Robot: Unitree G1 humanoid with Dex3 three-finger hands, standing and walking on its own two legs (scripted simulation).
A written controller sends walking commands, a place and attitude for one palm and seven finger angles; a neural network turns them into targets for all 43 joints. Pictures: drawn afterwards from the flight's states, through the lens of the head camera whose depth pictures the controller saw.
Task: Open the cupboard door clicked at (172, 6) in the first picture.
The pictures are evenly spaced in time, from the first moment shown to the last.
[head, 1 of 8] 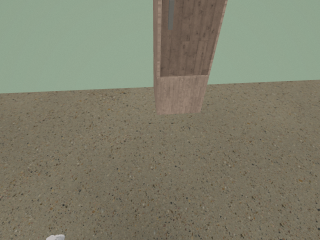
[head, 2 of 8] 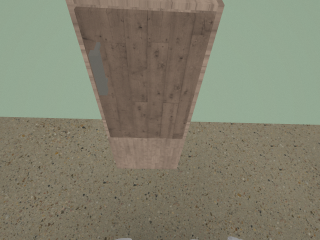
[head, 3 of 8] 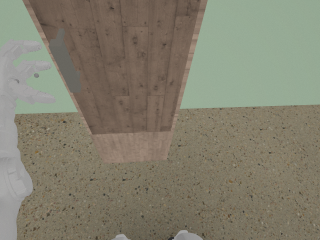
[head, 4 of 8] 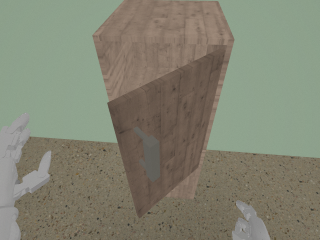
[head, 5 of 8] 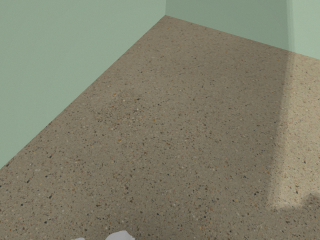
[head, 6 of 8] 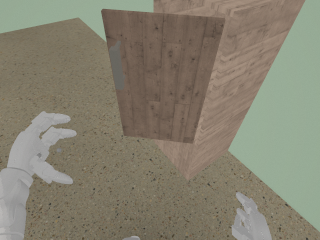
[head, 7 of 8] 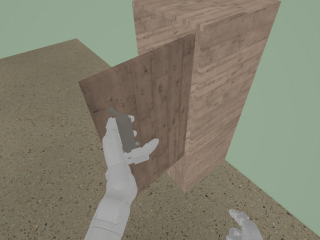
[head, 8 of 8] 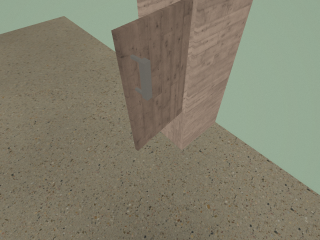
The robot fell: no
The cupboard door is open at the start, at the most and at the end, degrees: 0 97 96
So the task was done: yes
